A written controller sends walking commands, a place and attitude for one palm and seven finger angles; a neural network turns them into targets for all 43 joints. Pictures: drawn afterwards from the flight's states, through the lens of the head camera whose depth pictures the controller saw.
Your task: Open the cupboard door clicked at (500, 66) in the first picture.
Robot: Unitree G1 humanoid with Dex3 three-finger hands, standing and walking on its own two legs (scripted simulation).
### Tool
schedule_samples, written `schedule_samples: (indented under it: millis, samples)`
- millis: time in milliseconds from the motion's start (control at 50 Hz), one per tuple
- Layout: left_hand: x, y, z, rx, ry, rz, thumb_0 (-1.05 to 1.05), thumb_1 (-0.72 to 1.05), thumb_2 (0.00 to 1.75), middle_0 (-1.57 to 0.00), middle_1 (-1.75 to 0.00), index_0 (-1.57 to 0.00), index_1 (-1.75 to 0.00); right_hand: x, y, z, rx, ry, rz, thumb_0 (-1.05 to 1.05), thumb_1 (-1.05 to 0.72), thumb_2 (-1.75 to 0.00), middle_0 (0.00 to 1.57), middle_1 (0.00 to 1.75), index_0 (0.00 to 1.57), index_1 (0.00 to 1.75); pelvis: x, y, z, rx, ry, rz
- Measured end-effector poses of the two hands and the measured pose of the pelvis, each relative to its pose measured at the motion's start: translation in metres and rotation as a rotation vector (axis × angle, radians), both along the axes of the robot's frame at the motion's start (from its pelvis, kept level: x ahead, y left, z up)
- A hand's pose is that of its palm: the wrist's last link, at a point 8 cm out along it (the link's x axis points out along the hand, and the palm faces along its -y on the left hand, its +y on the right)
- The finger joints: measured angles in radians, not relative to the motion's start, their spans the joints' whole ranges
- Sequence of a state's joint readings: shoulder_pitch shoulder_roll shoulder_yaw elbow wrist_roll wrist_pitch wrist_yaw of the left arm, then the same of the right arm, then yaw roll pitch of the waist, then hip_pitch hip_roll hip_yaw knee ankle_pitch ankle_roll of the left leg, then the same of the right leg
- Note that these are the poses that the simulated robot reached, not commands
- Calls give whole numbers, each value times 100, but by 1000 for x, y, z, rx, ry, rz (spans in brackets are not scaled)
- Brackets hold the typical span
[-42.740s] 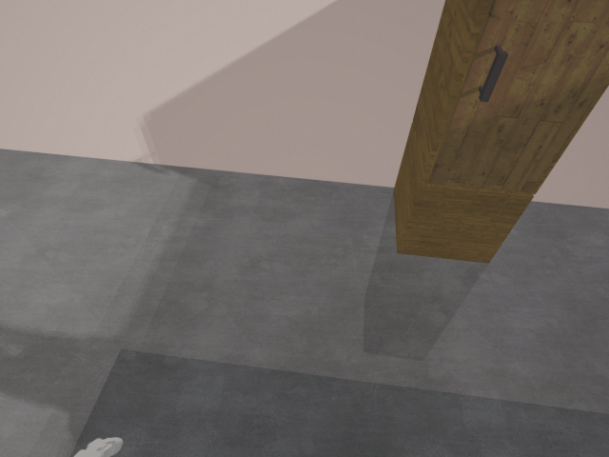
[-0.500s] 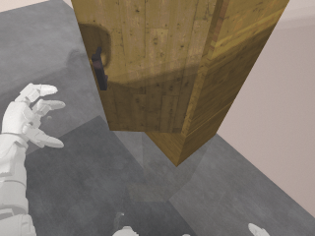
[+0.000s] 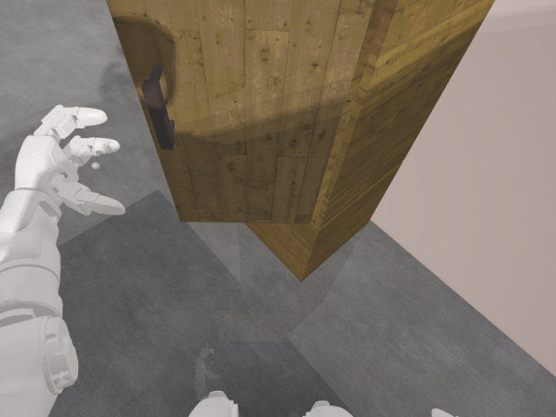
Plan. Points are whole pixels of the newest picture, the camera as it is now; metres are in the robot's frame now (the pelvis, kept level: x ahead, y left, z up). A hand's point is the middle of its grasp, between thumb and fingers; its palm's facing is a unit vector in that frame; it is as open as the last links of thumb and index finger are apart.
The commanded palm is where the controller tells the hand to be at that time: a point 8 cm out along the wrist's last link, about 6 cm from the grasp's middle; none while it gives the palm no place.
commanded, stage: move the hooked fingers beside the handle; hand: left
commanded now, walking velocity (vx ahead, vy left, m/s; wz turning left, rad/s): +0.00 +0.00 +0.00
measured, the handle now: (162, 109) +0.56 +0.18 +0.09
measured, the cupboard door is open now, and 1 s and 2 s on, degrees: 49 49 49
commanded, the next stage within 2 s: slide the fingers in behind the handle in 1.30 s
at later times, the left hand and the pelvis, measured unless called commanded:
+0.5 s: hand (109, 133) +0.50 +0.25 +0.09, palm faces +0.00 -1.00 +0.00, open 14.0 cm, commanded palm +0.49 +0.30 +0.09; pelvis +0.00 +0.00 -0.01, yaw -1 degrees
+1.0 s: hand (114, 134) +0.50 +0.24 +0.09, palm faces +0.01 -1.00 +0.00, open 14.0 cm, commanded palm +0.48 +0.29 +0.08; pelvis +0.01 +0.00 -0.01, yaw -1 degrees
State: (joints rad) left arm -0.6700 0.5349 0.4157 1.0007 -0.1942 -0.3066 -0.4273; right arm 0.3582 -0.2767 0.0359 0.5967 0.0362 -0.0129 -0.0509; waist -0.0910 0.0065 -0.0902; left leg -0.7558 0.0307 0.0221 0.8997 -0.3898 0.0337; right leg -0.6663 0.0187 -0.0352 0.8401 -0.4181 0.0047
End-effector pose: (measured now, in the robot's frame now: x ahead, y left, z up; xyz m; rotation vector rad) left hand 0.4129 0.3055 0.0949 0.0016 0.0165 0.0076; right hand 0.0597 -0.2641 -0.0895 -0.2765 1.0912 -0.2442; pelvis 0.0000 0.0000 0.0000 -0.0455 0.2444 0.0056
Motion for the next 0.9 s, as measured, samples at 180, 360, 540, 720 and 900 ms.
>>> schedule_samples:
  millis: [180, 360, 540, 720, 900]
  samples:
    - [21, -1, 0, 4, 11, 1, -1, -50, 30, -30, -120, -30, -120, -29, -9, -4, -19, 95, -47, 0, -91, -90, 20, 30, 21, 30, -1, -3, -4, -5, 26, -4]
    - [47, -1, -2, 5, 23, -3, -1, -50, 30, -30, -120, -30, -120, -58, -15, -5, -44, 186, -89, 0, -91, -90, 20, 30, 21, 30, -2, -4, -9, -11, 64, -8]
    - [70, -1, -4, -9, 41, -1, -1, -50, 30, -30, -120, -30, -120, -78, -11, -4, -48, 254, -120, 0, -91, -90, 20, 30, 21, 30, -1, -2, -12, -18, 96, -15]
    - [77, -2, -6, 1, 13, -16, -1, -50, 30, -30, -120, -30, -120, -82, -1, -4, -25, 294, -137, 0, -91, -90, 20, 30, 21, 30, 6, 3, -11, -21, 113, -27]
    - [71, -5, -8, 4, 4, 2, -1, -50, 30, -30, -120, -30, -120, -62, 6, -7, -4, 255, -120, 0, -91, -90, 20, 30, 21, 30, 11, 5, -9, -22, 98, -22]
